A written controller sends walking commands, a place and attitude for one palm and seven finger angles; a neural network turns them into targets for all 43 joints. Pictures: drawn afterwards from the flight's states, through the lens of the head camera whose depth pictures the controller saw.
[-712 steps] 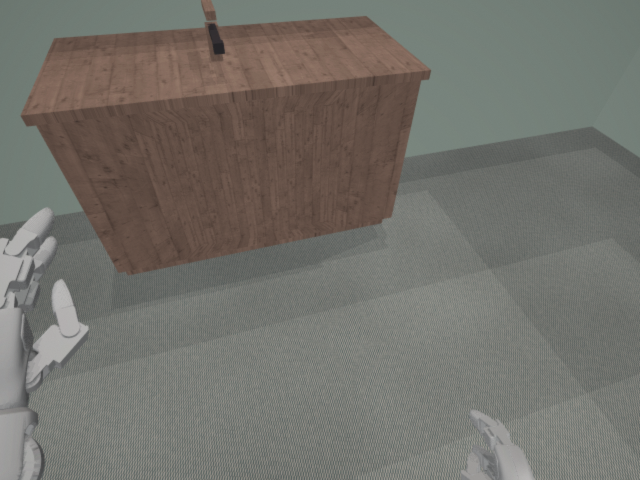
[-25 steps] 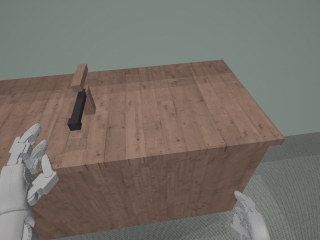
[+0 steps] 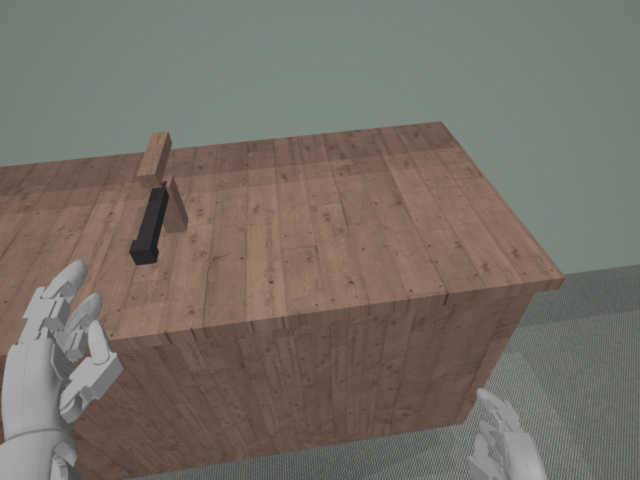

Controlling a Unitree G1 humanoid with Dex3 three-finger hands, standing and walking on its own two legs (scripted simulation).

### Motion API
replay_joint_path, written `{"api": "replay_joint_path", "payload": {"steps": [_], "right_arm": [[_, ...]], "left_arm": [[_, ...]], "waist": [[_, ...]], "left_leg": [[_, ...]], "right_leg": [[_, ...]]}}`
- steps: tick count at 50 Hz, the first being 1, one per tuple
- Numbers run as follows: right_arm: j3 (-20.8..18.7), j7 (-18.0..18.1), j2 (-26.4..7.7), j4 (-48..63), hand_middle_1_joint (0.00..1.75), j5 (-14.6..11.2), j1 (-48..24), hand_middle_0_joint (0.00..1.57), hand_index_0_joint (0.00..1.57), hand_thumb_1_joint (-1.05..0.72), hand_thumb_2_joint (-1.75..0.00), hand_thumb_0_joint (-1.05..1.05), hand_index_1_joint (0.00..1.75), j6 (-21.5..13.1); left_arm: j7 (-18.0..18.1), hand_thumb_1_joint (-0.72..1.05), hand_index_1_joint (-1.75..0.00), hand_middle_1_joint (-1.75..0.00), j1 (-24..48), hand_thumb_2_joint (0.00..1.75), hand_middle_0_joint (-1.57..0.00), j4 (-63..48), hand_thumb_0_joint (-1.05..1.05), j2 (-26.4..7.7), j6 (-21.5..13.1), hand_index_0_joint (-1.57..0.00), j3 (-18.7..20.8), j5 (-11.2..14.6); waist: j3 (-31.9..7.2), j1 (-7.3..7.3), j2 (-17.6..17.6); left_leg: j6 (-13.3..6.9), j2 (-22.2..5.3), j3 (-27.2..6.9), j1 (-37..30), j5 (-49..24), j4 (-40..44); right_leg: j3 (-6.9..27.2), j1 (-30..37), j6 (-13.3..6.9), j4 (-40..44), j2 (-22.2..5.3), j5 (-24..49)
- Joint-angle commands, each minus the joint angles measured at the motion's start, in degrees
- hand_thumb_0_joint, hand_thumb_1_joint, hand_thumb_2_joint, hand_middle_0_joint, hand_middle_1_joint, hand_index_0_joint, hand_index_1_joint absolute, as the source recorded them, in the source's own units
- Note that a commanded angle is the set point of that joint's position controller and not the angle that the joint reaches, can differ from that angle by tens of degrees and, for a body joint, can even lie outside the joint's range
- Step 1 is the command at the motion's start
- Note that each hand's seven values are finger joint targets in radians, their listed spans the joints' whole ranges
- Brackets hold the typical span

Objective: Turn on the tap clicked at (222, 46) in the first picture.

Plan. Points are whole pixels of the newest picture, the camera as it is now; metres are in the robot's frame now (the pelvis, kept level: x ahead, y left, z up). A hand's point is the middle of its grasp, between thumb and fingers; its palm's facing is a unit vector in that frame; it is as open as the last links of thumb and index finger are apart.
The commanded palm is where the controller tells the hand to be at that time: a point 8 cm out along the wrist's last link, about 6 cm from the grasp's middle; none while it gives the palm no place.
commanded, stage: turn the palm inward beside the body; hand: left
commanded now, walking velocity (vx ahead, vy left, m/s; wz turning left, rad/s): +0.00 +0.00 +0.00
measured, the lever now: (144, 251) +0.38 +0.31 +0.09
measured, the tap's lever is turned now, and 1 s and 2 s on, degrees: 0 0 0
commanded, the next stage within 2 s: reach beside the lever's end, fingers flat in 0.26 s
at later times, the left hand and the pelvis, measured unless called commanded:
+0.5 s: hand (120, 349) +0.20 +0.23 +0.14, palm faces +0.46 -0.88 -0.12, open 7.4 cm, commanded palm +0.16 +0.28 +0.15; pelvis +0.01 -0.01 +0.00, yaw +0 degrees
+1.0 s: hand (120, 320) +0.24 +0.26 +0.13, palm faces +0.48 -0.87 -0.11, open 7.4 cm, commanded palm +0.20 +0.30 +0.13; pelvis +0.00 +0.01 +0.00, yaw -1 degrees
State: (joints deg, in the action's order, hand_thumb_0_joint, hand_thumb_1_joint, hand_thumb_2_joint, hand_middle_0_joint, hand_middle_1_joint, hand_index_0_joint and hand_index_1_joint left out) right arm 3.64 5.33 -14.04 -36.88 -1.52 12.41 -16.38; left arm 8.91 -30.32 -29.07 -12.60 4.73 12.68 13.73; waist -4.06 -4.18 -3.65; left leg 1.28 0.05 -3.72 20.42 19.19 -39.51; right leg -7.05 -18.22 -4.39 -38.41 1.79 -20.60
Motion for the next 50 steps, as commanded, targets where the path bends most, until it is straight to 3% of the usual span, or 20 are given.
{"api": "replay_joint_path", "payload": {"steps": [1,3,6,13,16,18,22,24,26,28,29,30,33,34,36,38,41,44,45,50], "right_arm": [[-2.7,0.6,-5.5,9.9,0.30,-0.3,-8.4,0.20,0.20,-0.90,-0.90,0.00,0.30,-3.5],[-2.7,0.6,-5.5,9.7,0.30,-0.4,-8.3,0.20,0.20,-0.90,-0.90,0.00,0.30,-3.5],[-2.8,0.6,-5.4,9.8,0.30,-0.3,-8.1,0.20,0.20,-0.90,-0.90,0.00,0.30,-3.4],[-2.9,0.4,-5.4,9.8,0.30,-0.3,-7.9,0.20,0.20,-0.90,-0.90,0.00,0.30,-3.3],[-3.0,0.4,-5.4,9.9,0.30,-0.2,-7.8,0.20,0.20,-0.90,-0.90,0.00,0.30,-3.3],[-2.9,0.4,-5.4,9.8,0.30,-0.4,-7.9,0.20,0.20,-0.90,-0.90,0.00,0.30,-3.2],[-3.0,1.0,-5.6,9.1,0.30,-0.2,-7.9,0.20,0.20,-0.90,-0.90,0.00,0.30,-2.7],[-2.8,1.2,-5.4,8.7,0.30,-0.4,-8.6,0.20,0.20,-0.90,-0.90,0.00,0.30,-2.4],[-2.9,1.4,-5.5,8.5,0.30,-0.3,-8.7,0.20,0.20,-0.90,-0.90,0.00,0.30,-2.3],[-3.0,1.4,-5.5,8.1,0.30,-0.5,-8.8,0.20,0.20,-0.90,-0.90,0.00,0.30,-2.1],[-2.7,1.3,-5.3,8.4,0.30,-0.3,-8.9,0.20,0.20,-0.90,-0.90,0.00,0.30,-2.2],[-2.9,1.4,-5.4,8.3,0.30,-0.3,-8.5,0.20,0.20,-0.90,-0.90,0.00,0.30,-2.2],[-3.0,1.1,-5.6,8.2,0.30,-0.2,-8.5,0.20,0.20,-0.90,-0.90,0.00,0.30,-2.1],[-2.9,1.1,-5.5,8.1,0.30,-0.1,-8.2,0.20,0.20,-0.90,-0.90,0.00,0.30,-2.0],[-3.2,1.0,-5.7,8.3,0.30,0.0,-8.2,0.20,0.20,-0.90,-0.90,0.00,0.30,-1.7],[-3.2,1.0,-5.8,7.9,0.30,-0.2,-8.4,0.20,0.20,-0.90,-0.90,0.00,0.30,-1.2],[-3.2,1.0,-5.7,8.1,0.30,-0.1,-8.5,0.20,0.20,-0.90,-0.90,0.00,0.30,-1.0],[-3.3,1.1,-5.7,7.7,0.30,-0.1,-8.8,0.20,0.20,-0.90,-0.90,0.00,0.30,-0.8],[-3.1,1.0,-5.7,7.7,0.30,0.0,-8.8,0.20,0.20,-0.90,-0.90,0.00,0.30,-0.8],[-3.2,1.1,-6.1,7.4,0.30,0.2,-9.0,0.20,0.20,-0.90,-0.90,0.00,0.30,-0.5]], "left_arm": [[0.3,0.90,-0.30,-0.30,3.5,0.90,-0.20,-12.7,0.00,-8.0,-4.0,-0.20,5.3,-0.2],[0.4,0.90,-0.30,-0.30,3.9,0.90,-0.20,-12.7,0.00,-8.8,-4.1,-0.20,6.2,-0.3],[0.2,0.90,-0.30,-0.30,3.9,0.90,-0.20,-12.2,0.00,-7.7,-4.4,-0.20,5.3,-0.1],[0.2,0.90,-0.30,-0.30,3.7,0.90,-0.20,-12.7,0.00,-8.6,-4.7,-0.20,6.0,-0.7],[0.2,0.90,-0.30,-0.30,3.7,0.90,-0.20,-12.3,0.00,-7.6,-5.1,-0.20,5.6,-0.1],[0.1,0.90,-0.30,-0.30,3.9,0.90,-0.20,-12.2,0.00,-8.2,-4.9,-0.20,6.1,-0.3],[0.2,0.90,-0.30,-0.30,8.4,0.90,-0.20,-8.4,0.00,-8.5,-4.6,-0.20,6.7,0.0],[0.0,0.90,-0.30,-0.30,11.4,0.90,-0.20,-7.4,0.00,-8.8,-4.4,-0.20,6.6,-0.1],[-0.2,0.90,-0.30,-0.30,12.3,0.90,-0.20,-5.4,0.00,-9.2,-4.5,-0.20,7.2,0.1],[-0.3,0.90,-0.30,-0.30,13.5,0.90,-0.20,-4.5,0.00,-11.0,-4.5,-0.20,9.0,-0.2],[-0.6,0.90,-0.30,-0.30,14.8,0.90,-0.20,-5.5,0.00,-9.4,-4.9,-0.20,7.1,-0.2],[-0.5,0.90,-0.30,-0.30,13.3,0.90,-0.20,-3.5,0.00,-10.2,-4.9,-0.20,8.5,-0.1],[-0.8,0.90,-0.30,-0.30,14.3,0.90,-0.20,-2.9,0.00,-10.4,-5.3,-0.20,8.6,-0.3],[-0.8,0.90,-0.30,-0.30,14.9,0.90,-0.20,-2.3,0.00,-9.7,-5.5,-0.20,8.2,-0.1],[-0.9,0.90,-0.30,-0.30,13.5,0.90,-0.20,-1.2,0.00,-9.6,-5.6,-0.20,8.6,0.1],[-0.6,0.90,-0.30,-0.30,15.1,0.90,-0.20,-0.1,0.00,-11.6,-5.4,-0.20,10.5,-0.2],[-0.1,0.90,-0.29,-0.29,18.3,0.90,-0.20,-0.2,0.00,-9.4,-6.1,-0.20,8.1,-0.5],[0.2,0.90,-0.29,-0.29,20.4,0.90,-0.19,1.0,0.00,-10.7,-6.9,-0.19,9.0,-0.9],[0.2,0.90,-0.28,-0.28,21.9,0.90,-0.19,1.1,0.00,-9.5,-7.2,-0.19,7.3,-1.2],[0.4,0.90,-0.27,-0.27,24.6,0.90,-0.19,4.3,0.00,-10.0,-7.5,-0.19,7.2,-1.8]], "waist": [[-2.3,-0.14,3.2],[-2.3,-0.33,1.9],[-2.1,-0.13,4.0],[-3.2,-0.47,0.8],[-3.4,-0.31,3.7],[-2.8,-0.45,1.3],[-1.6,0.26,4.8],[-2.0,0.62,2.4],[-1.7,0.56,4.1],[-2.9,0.17,1.6],[-4.0,0.49,0.9],[-3.4,0.18,3.1],[-3.8,0.16,0.8],[-4.1,0.46,3.2],[-4.4,0.03,3.9],[-4.0,0.01,1.3],[-3.7,0.95,2.6],[-4.0,1.01,0.5],[-3.8,1.51,0.6],[-4.6,1.48,2.1]], "left_leg": [[-3.4,1.0,0.9,-1.0,-7.1,4.4],[-3.4,1.0,1.0,-1.2,-7.6,4.4],[-3.4,1.0,1.1,-0.9,-7.6,4.0],[-3.3,1.2,1.3,-1.8,-9.8,4.1],[-3.4,1.2,1.2,-1.5,-9.3,4.1],[-3.3,1.2,1.3,-1.7,-9.5,4.2],[-3.4,1.2,1.0,-1.0,-7.4,4.6],[-3.3,1.4,1.2,-1.6,-6.8,4.7],[-3.3,1.3,1.2,-1.4,-6.8,4.8],[-3.2,1.3,1.2,-1.8,-7.9,5.2],[-3.2,1.5,1.4,-2.6,-8.4,5.4],[-3.1,1.3,1.3,-2.0,-8.6,5.4],[-3.0,1.3,1.4,-2.7,-10.1,5.6],[-3.0,1.3,1.3,-2.7,-10.3,5.9],[-3.1,1.3,1.4,-2.5,-10.8,6.0],[-3.0,1.4,1.6,-2.3,-10.2,6.3],[-2.9,1.3,1.4,-3.1,-9.7,6.6],[-2.8,1.4,1.4,-3.1,-8.9,7.0],[-2.8,1.4,1.3,-3.4,-8.6,7.1],[-2.9,1.5,1.1,-3.3,-8.2,7.6]], "right_leg": [[5.5,-0.1,4.0,9.6,-3.4,8.3],[5.7,0.2,3.9,9.7,-3.4,8.9],[6.1,0.2,4.2,9.9,-3.6,9.3],[5.8,1.2,3.9,9.1,-3.6,12.6],[5.9,1.2,4.2,9.2,-3.5,12.5],[6.0,1.1,4.0,9.5,-3.6,12.5],[6.4,0.5,4.3,10.4,-3.5,9.7],[7.1,0.4,4.3,11.0,-3.8,8.3],[7.4,0.6,4.4,11.5,-3.7,8.1],[7.5,1.7,4.1,11.1,-3.7,9.5],[7.2,1.9,4.1,10.6,-3.8,10.5],[7.0,2.1,4.2,10.6,-3.6,11.1],[6.5,2.5,3.9,10.1,-3.4,13.5],[6.2,2.8,4.0,9.8,-3.4,14.1],[6.0,3.0,4.0,9.6,-3.1,14.8],[6.3,2.9,3.9,10.0,-3.2,13.9],[5.6,1.9,3.8,9.9,-2.9,12.7],[5.8,1.9,3.6,9.9,-2.8,11.2],[5.6,1.5,3.6,9.9,-2.8,10.8],[5.5,2.0,3.5,9.9,-2.6,10.5]]}}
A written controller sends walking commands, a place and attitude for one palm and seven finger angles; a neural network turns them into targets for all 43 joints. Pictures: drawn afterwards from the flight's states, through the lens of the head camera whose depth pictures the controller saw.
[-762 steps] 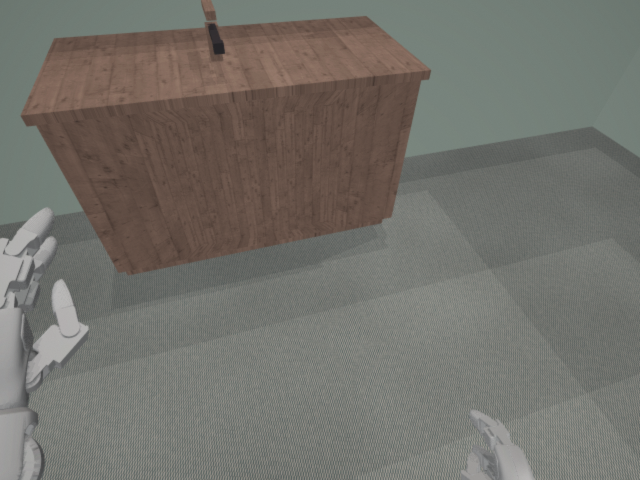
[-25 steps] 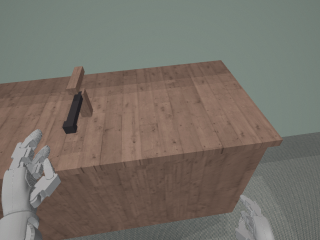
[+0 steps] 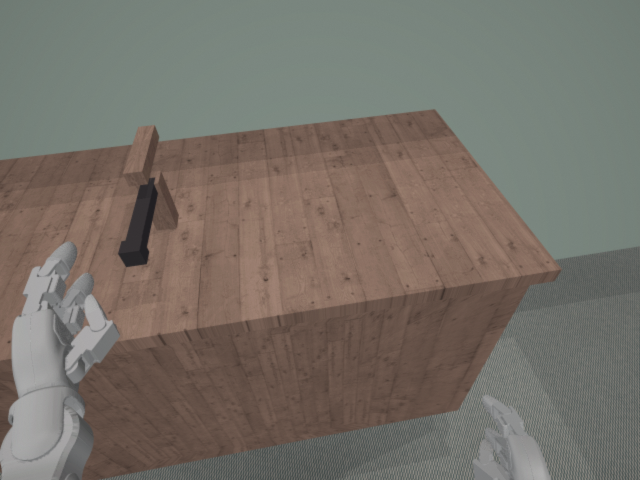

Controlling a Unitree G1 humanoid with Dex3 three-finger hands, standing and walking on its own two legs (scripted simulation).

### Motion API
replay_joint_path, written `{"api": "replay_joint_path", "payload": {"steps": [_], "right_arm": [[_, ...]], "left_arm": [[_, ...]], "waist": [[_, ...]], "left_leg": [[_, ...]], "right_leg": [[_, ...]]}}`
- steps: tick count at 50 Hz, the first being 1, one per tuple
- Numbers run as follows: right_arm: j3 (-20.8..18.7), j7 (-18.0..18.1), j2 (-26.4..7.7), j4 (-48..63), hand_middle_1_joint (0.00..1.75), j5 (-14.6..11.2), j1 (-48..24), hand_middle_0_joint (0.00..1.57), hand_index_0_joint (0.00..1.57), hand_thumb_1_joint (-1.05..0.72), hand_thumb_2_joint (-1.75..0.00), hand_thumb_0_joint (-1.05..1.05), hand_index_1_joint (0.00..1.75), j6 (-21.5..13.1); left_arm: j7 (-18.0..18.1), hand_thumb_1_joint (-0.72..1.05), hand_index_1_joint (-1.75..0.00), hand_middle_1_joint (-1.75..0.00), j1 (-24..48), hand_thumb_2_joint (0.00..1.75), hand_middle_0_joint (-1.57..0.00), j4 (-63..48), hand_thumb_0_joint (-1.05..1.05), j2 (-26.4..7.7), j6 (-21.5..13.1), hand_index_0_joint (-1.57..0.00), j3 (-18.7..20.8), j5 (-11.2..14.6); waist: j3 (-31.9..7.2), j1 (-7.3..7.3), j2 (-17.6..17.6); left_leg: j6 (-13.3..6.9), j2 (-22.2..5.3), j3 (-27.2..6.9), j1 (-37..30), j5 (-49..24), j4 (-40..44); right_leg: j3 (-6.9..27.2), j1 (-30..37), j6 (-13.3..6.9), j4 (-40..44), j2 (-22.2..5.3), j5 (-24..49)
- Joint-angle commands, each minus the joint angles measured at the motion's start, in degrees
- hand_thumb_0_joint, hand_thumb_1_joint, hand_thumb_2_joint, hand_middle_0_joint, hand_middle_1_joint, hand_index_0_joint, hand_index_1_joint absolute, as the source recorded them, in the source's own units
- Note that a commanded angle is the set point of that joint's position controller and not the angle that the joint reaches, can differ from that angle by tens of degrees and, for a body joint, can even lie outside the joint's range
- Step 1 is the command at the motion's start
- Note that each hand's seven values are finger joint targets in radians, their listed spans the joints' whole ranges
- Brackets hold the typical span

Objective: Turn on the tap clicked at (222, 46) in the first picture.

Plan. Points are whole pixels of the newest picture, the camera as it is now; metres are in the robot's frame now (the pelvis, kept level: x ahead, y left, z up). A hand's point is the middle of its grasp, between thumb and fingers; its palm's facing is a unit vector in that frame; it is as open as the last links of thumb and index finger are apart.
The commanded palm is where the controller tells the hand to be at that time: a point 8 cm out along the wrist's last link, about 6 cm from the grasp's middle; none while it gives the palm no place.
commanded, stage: reach beside the lever's end, fingers flat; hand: left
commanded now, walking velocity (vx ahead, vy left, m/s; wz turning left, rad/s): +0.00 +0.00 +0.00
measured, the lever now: (134, 252) +0.37 +0.31 +0.09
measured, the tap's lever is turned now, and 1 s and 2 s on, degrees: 0 0 1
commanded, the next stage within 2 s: push the lever round in 1.56 s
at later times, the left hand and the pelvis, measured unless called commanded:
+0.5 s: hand (114, 300) +0.27 +0.28 +0.11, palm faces +0.50 -0.86 -0.10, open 7.6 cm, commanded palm +0.23 +0.32 +0.11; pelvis +0.00 +0.01 +0.00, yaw -1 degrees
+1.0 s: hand (100, 281) +0.31 +0.32 +0.10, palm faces +0.52 -0.85 -0.09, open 7.8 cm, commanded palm +0.27 +0.36 +0.09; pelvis -0.01 +0.01 +0.00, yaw -1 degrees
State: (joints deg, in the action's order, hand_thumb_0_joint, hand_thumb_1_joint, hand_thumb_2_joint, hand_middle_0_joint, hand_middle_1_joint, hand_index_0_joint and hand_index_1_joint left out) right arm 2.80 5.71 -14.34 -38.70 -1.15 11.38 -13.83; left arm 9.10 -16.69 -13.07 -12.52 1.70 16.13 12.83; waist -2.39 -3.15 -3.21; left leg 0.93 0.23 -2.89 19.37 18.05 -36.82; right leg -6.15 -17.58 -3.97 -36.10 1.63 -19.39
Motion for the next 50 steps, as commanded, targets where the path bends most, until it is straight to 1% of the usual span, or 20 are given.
{"api": "replay_joint_path", "payload": {"steps": [1,6,10,13,16,18,19,22,23,24,26,30,32,35,37,40,41,43,44,50], "right_arm": [[-2.5,0.7,-5.8,9.1,0.30,-0.2,-8.0,0.20,0.20,-0.90,-0.90,0.00,0.30,-2.8],[-2.5,0.5,-5.6,9.1,0.30,-0.1,-8.0,0.20,0.20,-0.90,-0.90,0.00,0.30,-1.8],[-2.7,0.5,-5.9,8.9,0.30,-0.2,-7.8,0.20,0.20,-0.90,-0.90,0.00,0.30,-0.8],[-2.6,0.5,-5.9,8.7,0.30,-0.3,-7.9,0.20,0.20,-0.90,-0.90,0.00,0.30,-0.7],[-2.8,0.2,-6.1,8.7,0.30,-0.1,-7.3,0.20,0.20,-0.90,-0.90,0.00,0.30,-1.0],[-3.0,0.2,-6.4,8.3,0.30,-0.3,-7.1,0.20,0.20,-0.90,-0.90,0.00,0.30,-0.9],[-2.8,0.2,-6.3,8.4,0.30,-0.3,-7.3,0.20,0.20,-0.90,-0.90,0.00,0.30,-0.8],[-3.1,0.4,-6.7,8.0,0.30,-0.3,-6.8,0.20,0.20,-0.90,-0.90,0.00,0.30,-0.8],[-3.1,0.4,-6.6,7.9,0.30,-0.4,-6.9,0.20,0.20,-0.90,-0.90,0.00,0.30,-0.8],[-3.1,0.2,-6.4,8.1,0.30,-0.3,-6.7,0.20,0.20,-0.90,-0.90,0.00,0.30,-0.8],[-3.3,0.2,-6.9,7.8,0.30,-0.2,-6.2,0.20,0.20,-0.90,-0.90,0.00,0.30,-0.7],[-3.4,0.1,-7.0,7.4,0.30,-0.4,-5.7,0.20,0.20,-0.90,-0.90,0.00,0.30,-0.4],[-3.2,0.2,-7.1,7.4,0.30,-0.5,-5.8,0.20,0.20,-0.90,-0.90,0.00,0.30,-0.5],[-3.6,0.4,-7.5,6.9,0.30,-0.4,-4.8,0.20,0.20,-0.90,-0.90,0.00,0.30,-0.2],[-3.5,0.3,-7.5,7.4,0.30,-0.4,-4.8,0.20,0.20,-0.90,-0.90,0.00,0.30,-0.1],[-3.7,0.4,-7.8,6.5,0.30,-0.5,-3.9,0.20,0.20,-0.90,-0.90,0.00,0.30,0.4],[-3.7,0.3,-7.8,6.8,0.30,-0.4,-3.8,0.20,0.20,-0.90,-0.90,0.00,0.30,0.4],[-3.8,0.2,-8.0,6.6,0.30,-0.5,-3.2,0.20,0.20,-0.90,-0.90,0.00,0.30,0.6],[-3.8,0.1,-7.8,6.7,0.30,-0.5,-3.0,0.20,0.20,-0.90,-0.90,0.00,0.30,0.6],[-4.0,0.3,-8.8,6.0,0.30,-0.7,-1.3,0.20,0.20,-0.90,-0.90,0.00,0.30,1.1]], "left_arm": [[0.2,0.90,-0.27,-0.27,11.5,0.90,-0.19,-11.1,0.00,-10.8,-4.4,-0.19,4.4,-0.9],[0.7,0.90,-0.26,-0.26,13.2,0.90,-0.19,-8.4,0.00,-10.9,-4.1,-0.19,5.1,-1.2],[0.5,0.90,-0.25,-0.25,15.1,0.90,-0.18,-4.1,0.00,-12.8,-4.1,-0.18,7.5,-0.9],[0.3,0.90,-0.24,-0.24,19.7,0.90,-0.18,-3.9,0.00,-13.7,-5.1,-0.18,7.4,-1.5],[-0.2,0.90,-0.23,-0.23,18.8,0.90,-0.18,-2.8,0.00,-12.2,-6.4,-0.18,5.9,-1.4],[-0.5,0.90,-0.22,-0.22,18.6,0.90,-0.18,0.1,0.00,-14.2,-6.7,-0.18,8.1,-1.3],[-0.8,0.90,-0.22,-0.22,21.0,0.90,-0.17,0.1,0.00,-12.5,-6.9,-0.17,5.9,-1.3],[-1.2,0.90,-0.21,-0.21,23.4,0.90,-0.17,2.5,0.00,-14.3,-7.4,-0.17,7.6,-0.9],[-0.9,0.90,-0.21,-0.21,23.8,0.90,-0.17,2.2,0.00,-16.1,-7.7,-0.17,9.0,-1.5],[-0.9,0.90,-0.21,-0.21,23.6,0.90,-0.17,2.4,0.00,-14.5,-8.0,-0.17,7.8,-1.5],[-1.0,0.90,-0.20,-0.20,24.4,0.90,-0.17,4.6,0.00,-15.7,-8.6,-0.17,9.0,-1.3],[-1.8,0.90,-0.19,-0.19,25.4,0.90,-0.16,8.2,0.00,-17.1,-9.5,-0.16,10.3,-1.2],[-2.3,0.90,-0.19,-0.19,29.5,0.90,-0.16,9.1,0.00,-16.2,-9.9,-0.16,8.5,-1.1],[-2.8,0.90,-0.18,-0.18,29.8,0.90,-0.16,12.9,0.00,-20.0,-10.3,-0.16,12.4,-1.0],[-3.5,0.90,-0.18,-0.18,30.8,0.90,-0.16,13.2,0.00,-19.5,-10.8,-0.16,11.5,-1.0],[-4.1,0.90,-0.17,-0.17,33.8,0.90,-0.16,17.2,0.00,-22.4,-11.6,-0.16,14.0,-0.9],[-4.6,0.90,-0.17,-0.17,34.1,0.90,-0.16,17.3,0.00,-21.2,-12.0,-0.16,12.8,-0.7],[-5.0,0.90,-0.16,-0.16,34.0,0.90,-0.15,18.4,0.00,-23.7,-12.8,-0.15,15.1,-1.0],[-5.4,0.90,-0.16,-0.16,35.1,0.90,-0.15,18.7,0.00,-21.9,-13.1,-0.15,13.2,-0.9],[-6.6,0.90,-0.15,-0.15,40.7,0.90,-0.15,24.8,0.00,-24.2,-14.3,-0.15,13.8,-1.0]], "waist": [[-6.8,0.40,0.9],[-7.6,0.17,0.2],[-7.4,0.26,3.0],[-7.5,0.71,-0.4],[-9.0,0.85,-0.5],[-8.5,0.68,1.0],[-8.4,1.34,1.0],[-8.9,1.19,1.5],[-9.6,0.78,-1.0],[-9.9,0.99,-0.9],[-10.1,1.12,1.7],[-9.7,1.13,0.7],[-8.8,2.15,0.8],[-10.4,1.53,1.6],[-10.8,1.59,0.4],[-10.5,1.95,0.9],[-11.2,2.09,0.5],[-12.1,1.84,-0.5],[-12.1,2.32,-1.1],[-11.7,3.36,0.4]], "left_leg": [[-2.4,1.3,0.4,-2.5,-7.6,4.9],[-2.1,1.2,0.4,-2.8,-8.8,5.4],[-2.3,1.1,0.7,-1.9,-9.4,5.3],[-2.3,1.1,0.7,-2.5,-9.1,5.4],[-2.2,1.2,0.8,-3.0,-10.1,5.1],[-2.3,1.0,0.7,-2.0,-10.0,5.1],[-2.3,1.2,0.7,-2.1,-9.4,5.1],[-2.4,1.3,0.7,-1.6,-8.9,5.0],[-2.4,1.3,0.9,-2.1,-9.8,5.0],[-2.2,1.2,0.8,-2.4,-10.0,5.2],[-2.4,1.2,0.7,-1.6,-10.3,4.7],[-2.4,1.2,0.8,-0.5,-9.7,4.6],[-2.6,1.3,0.8,-0.3,-8.1,4.5],[-2.7,1.3,0.9,0.4,-8.5,4.1],[-2.9,1.5,1.2,0.8,-8.6,3.8],[-2.8,1.4,0.8,1.9,-7.7,3.6],[-3.0,1.6,1.1,1.5,-8.1,3.3],[-3.0,1.5,1.0,1.8,-8.9,2.9],[-3.0,1.4,1.0,1.6,-8.6,2.9],[-3.1,1.3,0.4,3.2,-5.9,2.5]], "right_leg": [[4.6,1.6,2.9,7.5,-2.4,9.9],[4.2,2.4,2.7,7.1,-2.2,11.3],[4.4,2.7,3.0,7.4,-2.1,12.5],[4.5,2.2,2.7,7.3,-2.0,11.7],[4.4,2.4,2.6,6.8,-1.9,13.2],[4.5,2.5,2.7,6.8,-1.8,13.5],[4.3,2.0,2.8,6.7,-1.9,12.8],[4.5,2.0,2.8,6.8,-1.8,12.6],[4.7,2.4,2.6,6.6,-1.9,13.1],[4.4,2.3,2.6,6.3,-1.9,13.2],[4.5,2.6,2.8,6.2,-1.7,14.1],[4.7,2.3,2.8,6.1,-1.7,13.9],[4.7,0.8,2.9,6.4,-1.7,12.1],[5.2,2.0,3.0,6.2,-1.7,13.1],[5.4,2.2,3.0,6.0,-1.8,13.5],[5.5,1.7,3.0,5.9,-1.6,12.6],[5.6,1.6,3.1,5.7,-1.7,13.4],[5.6,1.9,3.1,5.3,-1.6,14.2],[5.4,1.2,3.1,5.0,-1.6,13.9],[5.4,-1.2,3.0,4.8,-1.3,10.7]]}}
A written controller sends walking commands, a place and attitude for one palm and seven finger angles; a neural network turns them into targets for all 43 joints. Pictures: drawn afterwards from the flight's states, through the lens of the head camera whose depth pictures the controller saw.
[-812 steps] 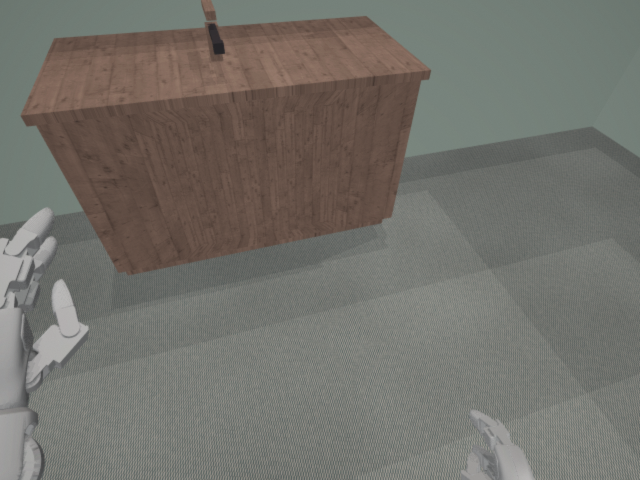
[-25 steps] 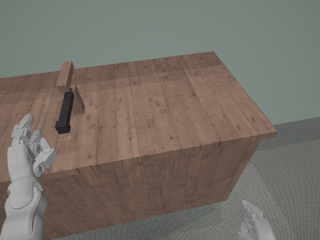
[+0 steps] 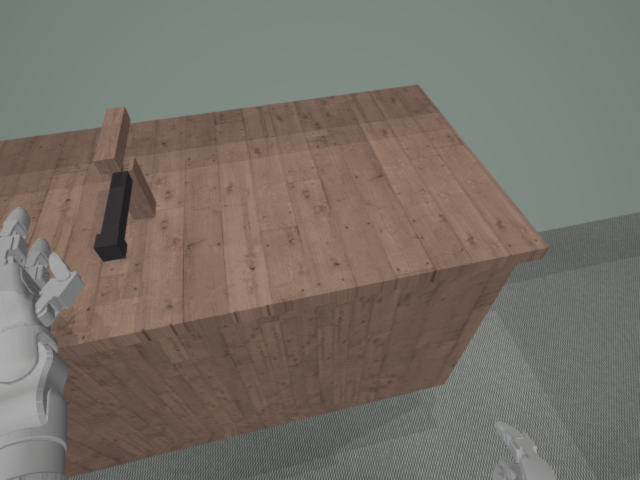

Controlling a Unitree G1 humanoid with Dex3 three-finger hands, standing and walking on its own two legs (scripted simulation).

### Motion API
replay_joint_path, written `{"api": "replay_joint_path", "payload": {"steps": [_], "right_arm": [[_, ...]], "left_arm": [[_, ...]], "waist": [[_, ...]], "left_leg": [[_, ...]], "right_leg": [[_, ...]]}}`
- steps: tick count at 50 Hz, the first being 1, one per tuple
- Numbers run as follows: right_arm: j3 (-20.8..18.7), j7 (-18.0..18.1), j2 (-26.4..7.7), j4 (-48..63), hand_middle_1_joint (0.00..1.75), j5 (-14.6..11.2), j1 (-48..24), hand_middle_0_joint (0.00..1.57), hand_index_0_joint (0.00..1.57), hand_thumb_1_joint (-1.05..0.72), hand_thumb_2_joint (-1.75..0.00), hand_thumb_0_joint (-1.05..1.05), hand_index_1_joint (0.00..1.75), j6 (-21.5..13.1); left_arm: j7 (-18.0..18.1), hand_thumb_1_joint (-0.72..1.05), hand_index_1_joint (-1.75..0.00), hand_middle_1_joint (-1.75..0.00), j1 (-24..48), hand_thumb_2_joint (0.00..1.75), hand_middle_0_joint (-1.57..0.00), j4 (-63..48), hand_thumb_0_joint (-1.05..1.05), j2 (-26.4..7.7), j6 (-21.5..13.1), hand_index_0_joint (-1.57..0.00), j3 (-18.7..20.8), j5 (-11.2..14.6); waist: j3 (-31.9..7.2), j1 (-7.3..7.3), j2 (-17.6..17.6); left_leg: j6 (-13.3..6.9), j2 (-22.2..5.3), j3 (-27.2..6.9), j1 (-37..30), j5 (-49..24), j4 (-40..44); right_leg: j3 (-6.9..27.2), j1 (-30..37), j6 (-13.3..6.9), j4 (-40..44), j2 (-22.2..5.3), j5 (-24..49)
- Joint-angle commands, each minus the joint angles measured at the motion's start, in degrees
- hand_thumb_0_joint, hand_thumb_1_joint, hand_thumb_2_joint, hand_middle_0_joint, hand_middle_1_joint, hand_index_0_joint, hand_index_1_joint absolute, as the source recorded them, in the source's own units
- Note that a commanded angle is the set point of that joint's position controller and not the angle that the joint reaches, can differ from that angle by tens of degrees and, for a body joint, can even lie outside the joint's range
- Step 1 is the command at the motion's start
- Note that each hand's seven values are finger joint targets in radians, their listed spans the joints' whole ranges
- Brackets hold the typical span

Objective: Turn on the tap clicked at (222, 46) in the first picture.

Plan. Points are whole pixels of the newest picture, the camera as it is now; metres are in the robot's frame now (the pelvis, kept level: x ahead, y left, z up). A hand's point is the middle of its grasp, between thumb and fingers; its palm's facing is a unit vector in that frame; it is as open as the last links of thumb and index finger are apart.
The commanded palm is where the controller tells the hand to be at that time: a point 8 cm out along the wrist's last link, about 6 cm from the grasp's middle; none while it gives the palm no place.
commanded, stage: reach beside the lever's end, fingers flat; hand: left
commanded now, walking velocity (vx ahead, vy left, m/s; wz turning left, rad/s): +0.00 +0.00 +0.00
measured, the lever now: (111, 246) +0.37 +0.30 +0.09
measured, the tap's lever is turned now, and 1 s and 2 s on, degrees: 0 1 23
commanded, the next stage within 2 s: push the lever round in 0.56 s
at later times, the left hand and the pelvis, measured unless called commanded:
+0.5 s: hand (77, 275) +0.33 +0.33 +0.09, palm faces +0.52 -0.85 -0.08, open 7.8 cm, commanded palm +0.29 +0.36 +0.09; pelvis +0.01 +0.02 +0.00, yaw -1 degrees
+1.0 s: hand (103, 262) +0.35 +0.31 +0.09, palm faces +0.51 -0.85 -0.08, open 7.8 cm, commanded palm +0.30 +0.34 +0.09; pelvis +0.01 +0.02 +0.00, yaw +0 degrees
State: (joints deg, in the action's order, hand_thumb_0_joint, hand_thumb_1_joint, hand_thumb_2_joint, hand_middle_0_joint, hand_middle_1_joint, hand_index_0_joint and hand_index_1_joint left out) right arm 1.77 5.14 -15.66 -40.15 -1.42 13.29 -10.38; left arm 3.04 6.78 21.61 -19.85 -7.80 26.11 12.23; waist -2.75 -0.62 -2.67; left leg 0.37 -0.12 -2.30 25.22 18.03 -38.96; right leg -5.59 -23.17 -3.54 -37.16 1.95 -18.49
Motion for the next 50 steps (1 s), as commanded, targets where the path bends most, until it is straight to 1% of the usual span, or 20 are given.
{"api": "replay_joint_path", "payload": {"steps": [1,3,8,10,13,17,19,20,23,26,28,30,34,38,39,41,42,43,44,50], "right_arm": [[-2.9,0.9,-7.5,7.5,0.30,-0.4,-3.1,0.20,0.20,-0.90,-0.90,0.00,0.30,-2.3],[-3.1,0.8,-7.5,7.4,0.30,-0.4,-2.7,0.20,0.20,-0.90,-0.90,0.00,0.30,-2.0],[-3.4,0.4,-7.8,7.4,0.30,0.0,-0.9,0.20,0.20,-0.90,-0.90,0.00,0.30,-0.9],[-3.4,0.1,-7.8,7.8,0.30,-0.2,-0.6,0.20,0.20,-0.90,-0.90,0.00,0.30,-0.4],[-3.6,-0.3,-7.6,8.4,0.30,-0.1,-0.3,0.20,0.20,-0.90,-0.90,0.00,0.30,-0.1],[-3.9,-0.8,-7.6,9.0,0.30,-0.1,-0.1,0.20,0.20,-0.90,-0.90,0.00,0.30,-0.1],[-4.0,-0.8,-7.6,8.8,0.30,-0.1,-0.2,0.20,0.20,-0.90,-0.90,0.00,0.30,-0.1],[-4.1,-0.8,-7.7,8.7,0.30,-0.1,-0.1,0.20,0.20,-0.90,-0.90,0.00,0.30,-0.1],[-3.9,-0.5,-7.6,8.4,0.30,-0.1,-0.9,0.20,0.20,-0.90,-0.90,0.00,0.30,-0.2],[-3.7,-0.1,-7.5,8.0,0.30,0.0,-1.3,0.20,0.20,-0.90,-0.90,0.00,0.30,-0.4],[-3.7,0.1,-7.5,7.8,0.30,0.2,-1.5,0.20,0.20,-0.90,-0.90,0.00,0.30,-0.6],[-3.4,0.2,-7.4,7.5,0.30,0.2,-1.7,0.20,0.20,-0.90,-0.90,0.00,0.30,-0.7],[-3.3,0.3,-7.5,7.9,0.30,0.0,-1.5,0.20,0.20,-0.90,-0.90,0.00,0.30,-0.1],[-3.3,0.1,-7.2,8.5,0.30,0.0,-1.7,0.20,0.20,-0.90,-0.90,0.00,0.30,0.2],[-3.2,-0.2,-6.9,9.0,0.30,0.1,-1.7,0.20,0.20,-0.90,-0.90,0.00,0.30,0.3],[-3.3,-0.5,-7.1,9.1,0.30,0.2,-1.4,0.20,0.20,-0.90,-0.90,0.00,0.30,0.5],[-3.4,-0.6,-7.1,9.2,0.30,0.2,-1.4,0.20,0.20,-0.90,-0.90,0.00,0.30,0.6],[-3.3,-0.5,-7.2,9.0,0.30,0.1,-1.6,0.20,0.20,-0.90,-0.90,0.00,0.30,0.9],[-3.2,-0.6,-7.0,9.2,0.30,0.2,-1.6,0.20,0.20,-0.90,-0.90,0.00,0.30,1.0],[-3.7,-0.8,-6.9,8.9,0.30,0.4,-1.4,0.20,0.20,-0.90,-0.90,0.00,0.30,1.1]], "left_arm": [[-0.6,0.90,-0.15,-0.15,19.0,0.90,-0.15,-9.8,0.00,-16.8,-5.1,-0.15,3.2,-0.4],[-0.5,0.90,-0.15,-0.15,20.5,0.90,-0.15,-9.1,0.00,-17.9,-5.8,-0.15,3.7,-1.1],[-0.4,0.90,-0.15,-0.15,19.4,0.90,-0.15,-5.3,0.00,-20.9,-6.7,-0.15,7.0,-1.5],[-0.9,0.90,-0.15,-0.15,19.5,0.90,-0.15,-4.3,0.00,-20.5,-6.7,-0.15,6.6,-1.1],[-1.1,0.90,-0.15,-0.15,17.3,0.90,-0.15,-6.5,0.00,-20.2,-7.1,-0.15,7.0,-1.3],[-1.3,0.90,-0.15,-0.15,13.7,0.90,-0.15,-8.1,0.00,-17.0,-7.5,-0.15,5.2,-0.4],[-1.0,0.90,-0.15,-0.15,13.3,0.90,-0.15,-9.7,0.00,-16.8,-7.6,-0.15,5.2,-0.5],[-0.8,0.90,-0.15,-0.15,12.7,0.90,-0.15,-9.3,0.00,-17.2,-7.5,-0.15,5.8,-0.3],[-0.3,0.90,-0.15,-0.15,15.4,0.90,-0.15,-12.0,0.00,-16.8,-7.7,-0.15,4.9,-0.7],[0.4,0.90,-0.15,-0.15,18.6,0.90,-0.15,-12.4,0.00,-15.5,-8.1,-0.15,2.8,-1.2],[0.8,0.90,-0.15,-0.15,19.2,0.90,-0.15,-13.5,0.00,-16.1,-8.5,-0.15,3.0,-1.8],[1.0,0.90,-0.15,-0.15,21.0,0.90,-0.15,-12.0,0.00,-14.3,-8.1,-0.15,0.8,-2.1],[1.1,0.90,-0.15,-0.15,19.2,0.90,-0.15,-8.6,0.00,-14.9,-6.3,-0.15,1.7,-2.2],[1.7,0.90,-0.15,-0.15,19.2,0.90,-0.15,-9.8,0.00,-15.0,-5.5,-0.15,2.0,-2.4],[2.0,0.90,-0.15,-0.15,17.8,0.90,-0.15,-10.2,0.00,-13.4,-5.4,-0.15,0.8,-2.6],[2.6,0.90,-0.15,-0.15,18.4,0.90,-0.15,-10.5,0.00,-12.4,-5.4,-0.15,-0.1,-2.6],[2.9,0.90,-0.15,-0.15,16.8,0.90,-0.15,-9.4,0.00,-13.2,-5.1,-0.15,1.1,-2.5],[3.3,0.90,-0.15,-0.15,17.3,0.90,-0.15,-9.7,0.00,-14.6,-5.2,-0.15,2.2,-3.0],[3.5,0.90,-0.15,-0.15,18.5,0.90,-0.15,-10.3,0.00,-12.6,-5.2,-0.15,0.5,-2.8],[4.4,0.90,-0.15,-0.15,18.6,0.90,-0.15,-13.2,0.00,-10.8,-6.3,-0.15,-1.6,-3.7]], "waist": [[-11.4,1.12,-0.5],[-12.4,1.05,-2.1],[-14.7,0.36,-1.4],[-14.4,0.48,-0.9],[-15.9,-0.15,-4.1],[-14.8,-0.09,-1.5],[-14.8,-0.02,-2.8],[-14.1,0.03,-1.4],[-13.5,0.67,-3.3],[-12.8,1.69,-2.7],[-14.3,1.34,-3.5],[-13.2,2.10,-4.1],[-14.0,1.23,-1.4],[-14.9,0.44,-2.9],[-15.2,0.29,-3.8],[-15.2,0.76,-1.6],[-14.7,0.21,-0.9],[-14.2,0.22,-2.0],[-14.2,0.81,-1.4],[-16.3,0.94,-2.8]], "left_leg": [[-2.7,1.8,-0.2,-2.5,-5.8,4.4],[-2.6,1.6,-0.3,-3.0,-6.2,4.3],[-2.6,1.5,-0.2,-1.9,-8.6,3.6],[-2.6,1.5,-0.1,-1.1,-8.8,3.5],[-2.6,1.3,-0.1,-3.0,-11.8,3.2],[-2.4,1.0,-0.5,-3.0,-12.3,3.5],[-2.3,0.9,-0.6,-3.5,-13.1,3.5],[-2.3,0.8,-0.8,-3.1,-12.7,3.6],[-2.1,0.8,-1.1,-3.7,-11.5,3.8],[-2.0,0.7,-1.7,-4.1,-8.6,4.2],[-1.9,0.6,-1.9,-5.0,-9.3,4.1],[-1.6,0.5,-2.3,-5.3,-7.7,4.3],[-1.6,0.7,-2.2,-4.3,-9.0,4.4],[-1.5,0.6,-1.9,-5.1,-11.5,4.1],[-1.2,0.6,-1.8,-5.4,-12.6,4.1],[-1.2,0.6,-1.7,-5.3,-13.4,3.7],[-1.3,0.6,-1.6,-4.4,-12.7,3.7],[-1.3,0.5,-1.7,-4.1,-12.9,3.8],[-1.5,0.7,-1.5,-4.3,-12.5,3.7],[-1.2,0.5,-1.5,-6.3,-15.1,3.1]], "right_leg": [[5.1,4.2,2.7,5.9,-1.6,9.9],[5.0,3.8,2.5,5.4,-1.6,9.9],[4.8,5.3,2.6,4.3,-1.4,12.7],[4.9,5.6,2.6,4.2,-1.3,13.3],[4.5,5.7,2.3,3.5,-1.1,15.1],[3.9,5.1,2.3,3.5,-0.6,14.9],[3.8,4.8,2.3,3.3,-0.7,15.1],[3.7,4.5,2.3,3.4,-0.6,14.7],[3.7,3.1,2.2,3.4,-0.7,12.7],[3.5,1.4,2.1,3.5,-0.6,9.6],[3.6,1.6,2.0,3.3,-0.6,9.7],[3.4,0.2,2.0,3.4,-0.7,8.4],[3.3,2.1,2.0,3.4,-0.8,9.9],[3.3,3.1,1.8,3.4,-0.8,11.8],[3.2,3.2,1.8,3.1,-0.8,12.3],[3.1,3.2,2.0,3.1,-0.6,13.4],[3.2,3.6,2.0,3.2,-0.6,13.2],[3.2,3.5,1.9,3.1,-0.7,13.0],[3.3,3.3,2.1,3.2,-0.7,13.2],[3.4,3.6,1.8,2.8,-0.6,14.8]]}}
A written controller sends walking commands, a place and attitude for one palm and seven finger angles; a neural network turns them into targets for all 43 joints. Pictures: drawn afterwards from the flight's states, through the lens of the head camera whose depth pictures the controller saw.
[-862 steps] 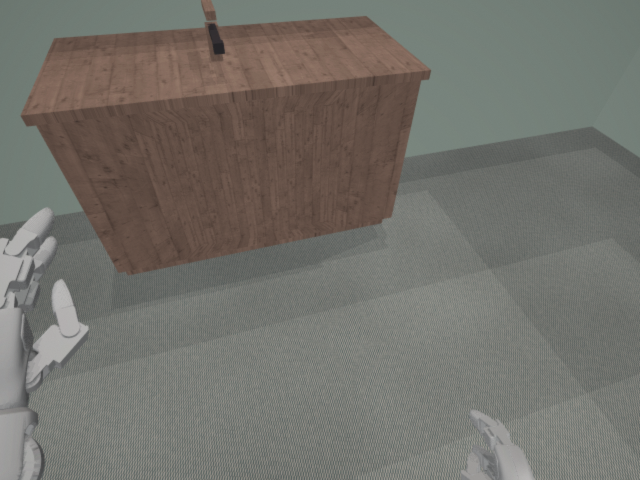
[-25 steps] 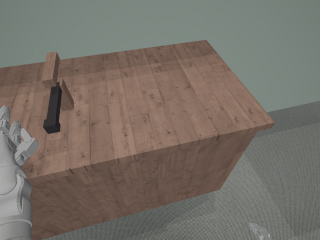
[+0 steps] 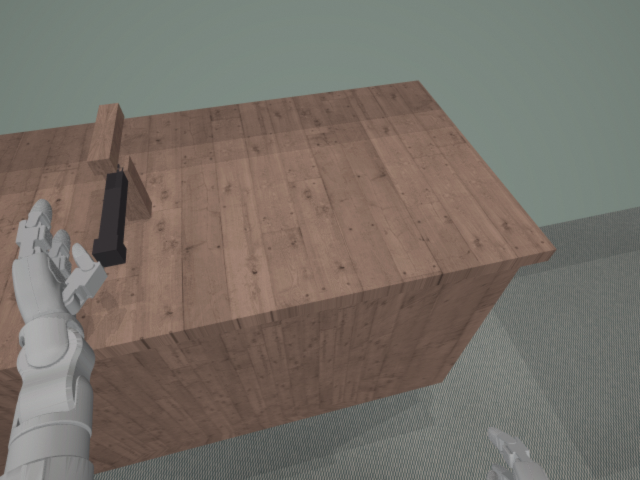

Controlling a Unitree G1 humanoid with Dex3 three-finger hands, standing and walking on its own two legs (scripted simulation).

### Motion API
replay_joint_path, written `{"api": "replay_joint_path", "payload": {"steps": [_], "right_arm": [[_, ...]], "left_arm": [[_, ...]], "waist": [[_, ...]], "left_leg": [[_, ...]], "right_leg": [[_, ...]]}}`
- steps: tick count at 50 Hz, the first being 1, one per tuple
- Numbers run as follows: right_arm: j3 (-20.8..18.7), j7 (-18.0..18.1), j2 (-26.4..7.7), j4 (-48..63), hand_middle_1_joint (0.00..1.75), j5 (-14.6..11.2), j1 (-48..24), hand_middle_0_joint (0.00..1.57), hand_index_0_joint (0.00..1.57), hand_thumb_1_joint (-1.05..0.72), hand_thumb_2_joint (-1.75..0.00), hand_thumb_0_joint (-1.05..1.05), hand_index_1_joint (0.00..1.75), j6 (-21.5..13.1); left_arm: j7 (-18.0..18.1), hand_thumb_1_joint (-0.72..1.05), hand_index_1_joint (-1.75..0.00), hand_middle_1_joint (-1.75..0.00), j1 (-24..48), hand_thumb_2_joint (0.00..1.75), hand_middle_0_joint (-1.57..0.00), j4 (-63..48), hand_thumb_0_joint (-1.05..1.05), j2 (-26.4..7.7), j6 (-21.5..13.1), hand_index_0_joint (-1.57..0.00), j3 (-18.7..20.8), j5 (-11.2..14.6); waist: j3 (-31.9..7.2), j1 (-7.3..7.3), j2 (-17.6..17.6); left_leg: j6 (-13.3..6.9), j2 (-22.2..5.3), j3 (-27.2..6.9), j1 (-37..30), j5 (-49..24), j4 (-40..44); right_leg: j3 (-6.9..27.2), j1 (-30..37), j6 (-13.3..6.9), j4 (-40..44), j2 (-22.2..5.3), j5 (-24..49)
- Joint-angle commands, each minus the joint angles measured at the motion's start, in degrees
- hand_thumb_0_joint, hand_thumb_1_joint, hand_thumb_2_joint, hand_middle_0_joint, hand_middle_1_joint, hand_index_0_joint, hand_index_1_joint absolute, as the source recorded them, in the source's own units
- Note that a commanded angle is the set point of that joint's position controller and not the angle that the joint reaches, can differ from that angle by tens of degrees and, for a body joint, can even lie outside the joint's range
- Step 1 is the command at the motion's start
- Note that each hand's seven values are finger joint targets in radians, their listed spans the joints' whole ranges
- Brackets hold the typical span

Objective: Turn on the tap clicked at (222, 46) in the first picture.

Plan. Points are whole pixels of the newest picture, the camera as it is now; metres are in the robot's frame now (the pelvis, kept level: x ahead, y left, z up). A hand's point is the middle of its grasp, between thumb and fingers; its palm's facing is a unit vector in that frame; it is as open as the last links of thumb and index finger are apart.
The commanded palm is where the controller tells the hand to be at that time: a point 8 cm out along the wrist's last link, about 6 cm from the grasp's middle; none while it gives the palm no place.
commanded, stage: push the lever round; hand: left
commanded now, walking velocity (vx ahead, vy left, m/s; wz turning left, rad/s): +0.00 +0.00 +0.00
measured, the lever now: (110, 251) +0.36 +0.29 +0.09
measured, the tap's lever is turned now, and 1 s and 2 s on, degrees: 1 23 48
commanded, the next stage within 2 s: none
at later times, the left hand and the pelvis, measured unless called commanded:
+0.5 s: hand (126, 265) +0.34 +0.26 +0.09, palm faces +0.52 -0.85 -0.07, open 7.7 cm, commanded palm +0.29 +0.29 +0.09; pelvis +0.00 -0.01 +0.00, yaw +0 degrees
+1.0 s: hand (162, 257) +0.35 +0.22 +0.09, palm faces +0.61 -0.79 -0.05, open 7.7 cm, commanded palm +0.31 +0.25 +0.09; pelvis +0.00 -0.02 +0.00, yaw +0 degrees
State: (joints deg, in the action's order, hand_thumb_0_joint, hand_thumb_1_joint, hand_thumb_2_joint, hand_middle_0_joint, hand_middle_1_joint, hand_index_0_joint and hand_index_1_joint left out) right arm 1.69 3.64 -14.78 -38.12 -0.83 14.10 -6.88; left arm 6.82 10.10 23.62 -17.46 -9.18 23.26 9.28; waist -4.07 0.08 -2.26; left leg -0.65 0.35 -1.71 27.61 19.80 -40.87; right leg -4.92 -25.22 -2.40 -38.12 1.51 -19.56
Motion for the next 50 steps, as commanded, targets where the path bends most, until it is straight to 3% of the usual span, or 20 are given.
{"api": "replay_joint_path", "payload": {"steps": [1,4,8,11,12,14,16,17,18,20,21,23,25,28,33,37,41,43,44,50], "right_arm": [[-3.6,0.7,-7.9,6.9,0.30,-0.2,-2.3,0.20,0.20,-0.90,-0.90,0.00,0.30,-2.4],[-3.5,0.9,-8.0,6.2,0.30,-0.3,-2.2,0.20,0.20,-0.90,-0.90,0.00,0.30,-2.0],[-3.5,1.0,-7.8,6.3,0.30,-0.3,-2.5,0.20,0.20,-0.90,-0.90,0.00,0.30,-1.7],[-3.5,0.7,-7.6,6.7,0.30,-0.3,-2.6,0.20,0.20,-0.90,-0.90,0.00,0.30,-1.6],[-3.5,0.8,-7.7,6.4,0.30,-0.4,-2.5,0.20,0.20,-0.90,-0.90,0.00,0.30,-1.7],[-3.6,0.6,-7.4,6.5,0.30,-0.3,-2.5,0.20,0.20,-0.90,-0.90,0.00,0.30,-1.8],[-3.5,0.5,-7.6,6.7,0.30,-0.3,-2.6,0.20,0.20,-0.90,-0.90,0.00,0.30,-1.9],[-3.6,0.6,-7.9,6.5,0.30,-0.4,-2.6,0.20,0.20,-0.90,-0.90,0.00,0.30,-1.8],[-3.5,0.8,-7.8,6.3,0.30,-0.4,-2.9,0.20,0.20,-0.90,-0.90,0.00,0.30,-1.6],[-3.5,0.7,-7.6,6.8,0.30,-0.4,-3.0,0.20,0.20,-0.90,-0.90,0.00,0.30,-1.5],[-3.4,0.7,-7.4,6.9,0.30,-0.3,-3.3,0.20,0.20,-0.90,-0.90,0.00,0.30,-1.5],[-3.5,0.6,-7.3,6.6,0.30,-0.3,-3.4,0.20,0.20,-0.90,-0.90,0.00,0.30,-1.5],[-3.5,0.3,-7.1,7.1,0.30,-0.1,-3.6,0.20,0.20,-0.90,-0.90,0.00,0.30,-1.5],[-3.5,0.2,-7.2,6.7,0.30,0.0,-3.7,0.20,0.20,-0.90,-0.90,0.00,0.30,-1.1],[-3.5,0.2,-6.9,6.8,0.30,0.3,-4.3,0.20,0.20,-0.90,-0.90,0.00,0.30,-0.6],[-3.5,-0.1,-6.6,7.0,0.30,0.7,-4.7,0.20,0.20,-0.90,-0.90,0.00,0.30,-0.5],[-3.5,-0.3,-6.5,7.0,0.30,0.8,-5.2,0.20,0.20,-0.90,-0.90,0.00,0.30,-0.1],[-3.7,-0.2,-6.5,7.0,0.30,0.9,-5.6,0.20,0.20,-0.90,-0.90,0.00,0.30,0.4],[-3.4,-0.3,-6.2,7.0,0.30,1.0,-5.8,0.20,0.20,-0.90,-0.90,0.00,0.30,0.6],[-3.6,-0.4,-5.9,6.8,0.30,1.3,-6.3,0.20,0.20,-0.90,-0.90,0.00,0.30,1.5]], "left_arm": [[0.6,0.90,-0.15,-0.15,15.2,0.90,-0.15,-15.1,0.00,-12.6,-4.8,-0.15,0.5,-0.6],[0.8,0.90,-0.15,-0.15,16.7,0.90,-0.15,-13.3,0.00,-14.0,-4.6,-0.15,1.8,-0.4],[1.2,0.90,-0.15,-0.15,15.7,0.90,-0.15,-13.8,0.00,-16.3,-4.5,-0.15,3.9,-0.7],[1.0,0.90,-0.15,-0.15,15.3,0.90,-0.15,-13.6,0.00,-13.4,-4.5,-0.15,1.5,-0.2],[1.0,0.90,-0.15,-0.15,16.4,0.90,-0.15,-13.8,0.00,-14.0,-4.8,-0.15,1.9,-0.2],[1.2,0.90,-0.15,-0.15,15.6,0.90,-0.15,-14.2,0.00,-12.2,-5.2,-0.15,0.4,-0.5],[1.4,0.90,-0.15,-0.15,15.7,0.90,-0.15,-13.5,0.00,-11.3,-5.1,-0.15,-0.5,-0.4],[1.7,0.90,-0.15,-0.15,15.8,0.90,-0.15,-12.5,0.00,-12.7,-5.0,-0.15,0.7,-0.3],[2.0,0.90,-0.15,-0.15,16.6,0.90,-0.15,-12.7,0.00,-14.0,-5.1,-0.15,1.8,-0.7],[2.2,0.90,-0.15,-0.15,16.4,0.90,-0.15,-12.6,0.00,-13.0,-5.0,-0.15,1.2,-0.5],[2.5,0.90,-0.15,-0.15,17.3,0.90,-0.15,-13.5,0.00,-11.9,-5.1,-0.15,0.0,-0.7],[3.9,0.90,-0.15,-0.15,17.6,0.90,-0.15,-13.4,0.00,-12.3,-5.0,-0.15,0.8,-1.2],[4.9,0.90,-0.15,-0.15,15.7,0.90,-0.15,-14.0,0.00,-9.3,-4.9,-0.15,-1.4,-1.4],[6.7,0.90,-0.15,-0.15,16.9,0.90,-0.15,-14.2,0.00,-10.4,-4.6,-0.15,-0.4,-2.1],[9.4,0.90,-0.15,-0.15,18.5,0.90,-0.15,-14.6,0.00,-8.2,-4.2,-0.15,-2.1,-3.3],[11.6,0.90,-0.15,-0.15,19.8,0.90,-0.15,-15.8,0.00,-4.5,-4.2,-0.15,-5.8,-4.1],[14.1,0.90,-0.15,-0.15,20.2,0.90,-0.15,-15.8,0.00,-3.3,-3.5,-0.15,-6.6,-4.9],[15.6,0.90,-0.15,-0.15,19.0,0.90,-0.15,-15.8,0.00,-4.3,-2.9,-0.15,-5.2,-5.7],[16.2,0.90,-0.15,-0.15,20.7,0.90,-0.15,-15.9,0.00,-2.1,-2.6,-0.15,-7.4,-5.8],[19.9,0.90,-0.15,-0.15,22.2,0.90,-0.15,-15.2,0.00,-1.0,-1.3,-0.15,-7.7,-7.3]], "waist": [[-14.9,0.63,-2.5],[-13.6,0.91,0.0],[-14.4,-0.07,-2.0],[-14.0,0.56,-1.2],[-14.1,0.63,-1.0],[-14.1,0.50,-2.8],[-13.1,0.89,-0.6],[-12.8,0.81,1.0],[-12.4,0.62,-0.8],[-13.4,0.54,0.5],[-13.7,0.59,-1.3],[-13.1,0.67,-0.8],[-13.8,0.34,-1.3],[-13.9,0.54,-0.4],[-13.2,0.75,0.4],[-14.1,1.05,-0.5],[-14.3,1.13,0.9],[-14.6,0.34,0.4],[-14.2,1.05,0.7],[-14.6,0.94,1.2]], "left_leg": [[-0.3,0.1,-2.0,-8.5,-16.1,4.9],[-0.7,0.3,-1.7,-6.6,-14.3,5.1],[-0.9,0.6,-1.1,-6.2,-14.5,5.1],[-1.1,0.6,-0.8,-6.2,-14.6,4.9],[-1.1,0.6,-0.8,-6.2,-14.4,4.8],[-1.0,0.6,-0.8,-6.8,-14.6,4.8],[-1.1,0.6,-0.9,-6.4,-13.7,4.9],[-1.2,0.6,-0.9,-5.5,-12.3,5.0],[-1.3,0.7,-0.6,-5.5,-12.0,4.9],[-1.4,0.8,-0.6,-5.3,-11.7,5.0],[-1.3,0.9,-0.3,-5.8,-11.8,4.9],[-1.3,0.8,-0.6,-5.7,-11.3,4.9],[-1.3,1.0,-0.3,-5.9,-11.8,4.7],[-1.2,0.9,-0.5,-5.5,-12.2,4.6],[-1.3,0.9,-0.5,-5.2,-11.1,4.6],[-1.1,1.0,-0.6,-6.3,-11.4,4.4],[-1.0,0.9,-0.7,-6.2,-11.6,4.3],[-0.9,0.9,-0.7,-6.0,-12.1,4.5],[-0.9,0.9,-0.8,-6.0,-11.5,4.6],[-0.8,0.7,-0.7,-6.2,-11.8,4.4]], "right_leg": [[2.8,5.4,0.9,3.9,-0.2,15.7],[3.0,6.2,1.0,4.2,-0.4,15.8],[3.5,7.9,1.0,4.5,-0.6,16.7],[3.5,7.6,1.2,4.6,-0.5,17.6],[3.7,7.7,1.2,4.7,-0.5,17.6],[3.6,7.3,1.1,4.5,-0.6,17.5],[3.5,6.6,1.2,4.7,-0.4,16.8],[3.6,6.7,1.3,5.0,-0.5,15.8],[4.1,6.8,1.3,5.3,-0.7,15.8],[4.1,7.5,1.4,5.2,-0.7,15.9],[4.2,7.4,1.4,5.3,-0.8,15.9],[4.1,6.9,1.4,5.4,-0.8,15.0],[4.1,7.2,1.4,5.3,-0.8,15.9],[4.1,7.5,1.4,5.1,-1.0,16.4],[4.2,6.8,1.5,5.4,-1.1,15.3],[3.9,6.3,1.3,5.1,-1.0,15.1],[3.8,6.5,1.4,5.1,-1.1,15.3],[3.7,7.0,1.2,4.9,-1.2,15.3],[3.6,6.5,1.4,5.0,-1.3,14.8],[3.6,6.7,1.2,5.1,-1.3,14.8]]}}
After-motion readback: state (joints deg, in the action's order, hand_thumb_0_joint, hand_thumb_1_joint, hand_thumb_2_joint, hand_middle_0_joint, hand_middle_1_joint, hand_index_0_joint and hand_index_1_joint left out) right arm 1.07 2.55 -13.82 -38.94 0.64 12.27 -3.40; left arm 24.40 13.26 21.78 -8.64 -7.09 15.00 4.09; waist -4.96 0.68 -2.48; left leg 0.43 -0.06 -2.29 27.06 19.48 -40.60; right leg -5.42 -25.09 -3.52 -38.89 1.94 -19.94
